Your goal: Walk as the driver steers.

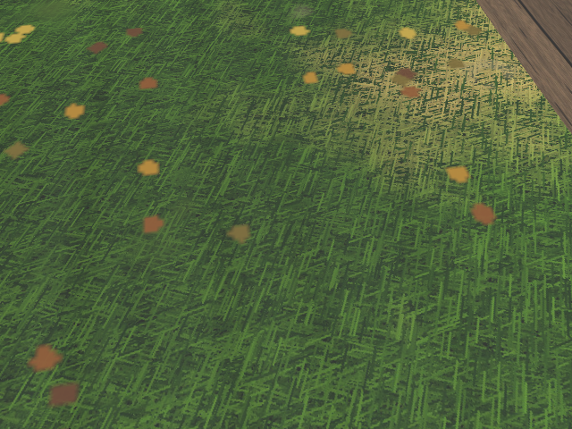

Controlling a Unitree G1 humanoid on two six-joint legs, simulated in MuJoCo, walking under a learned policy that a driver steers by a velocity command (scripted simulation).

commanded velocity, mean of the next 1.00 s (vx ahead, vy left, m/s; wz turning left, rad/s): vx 0.10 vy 0.00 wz -0.13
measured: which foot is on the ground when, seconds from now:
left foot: down 0.00-0.10, up 0.12-0.48, down 0.50-1.00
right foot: up 0.00-0.08, down 0.10-1.00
